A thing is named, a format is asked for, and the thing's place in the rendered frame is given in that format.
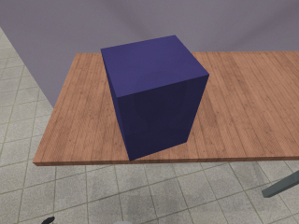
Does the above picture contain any carton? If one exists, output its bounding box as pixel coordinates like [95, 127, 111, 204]
[101, 35, 209, 161]

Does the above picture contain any table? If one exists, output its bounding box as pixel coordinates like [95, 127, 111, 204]
[32, 50, 299, 198]

